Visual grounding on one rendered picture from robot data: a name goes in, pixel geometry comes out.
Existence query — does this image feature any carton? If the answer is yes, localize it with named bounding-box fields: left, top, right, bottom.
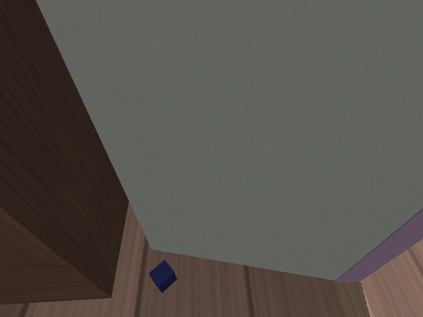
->
left=149, top=260, right=177, bottom=293

